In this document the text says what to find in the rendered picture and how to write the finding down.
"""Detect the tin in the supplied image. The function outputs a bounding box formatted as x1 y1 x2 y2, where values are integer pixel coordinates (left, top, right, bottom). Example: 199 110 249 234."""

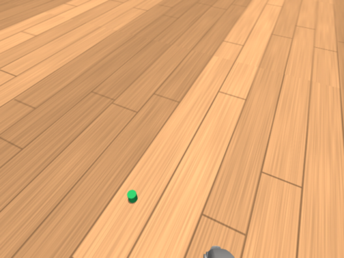
127 190 138 203

